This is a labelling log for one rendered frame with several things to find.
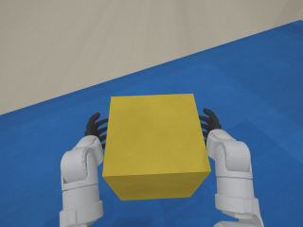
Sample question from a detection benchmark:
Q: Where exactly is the carton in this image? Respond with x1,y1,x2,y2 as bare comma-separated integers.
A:
102,94,211,201

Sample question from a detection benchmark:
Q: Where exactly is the left robot forearm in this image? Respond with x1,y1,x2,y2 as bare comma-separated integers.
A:
60,135,104,227

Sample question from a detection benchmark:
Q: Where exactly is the right robot forearm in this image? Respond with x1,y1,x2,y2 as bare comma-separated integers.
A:
206,129,264,227

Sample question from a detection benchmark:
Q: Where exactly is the robot right hand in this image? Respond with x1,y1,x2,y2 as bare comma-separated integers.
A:
198,108,222,145

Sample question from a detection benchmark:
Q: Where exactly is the robot left hand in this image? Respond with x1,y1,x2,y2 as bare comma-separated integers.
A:
84,113,109,149

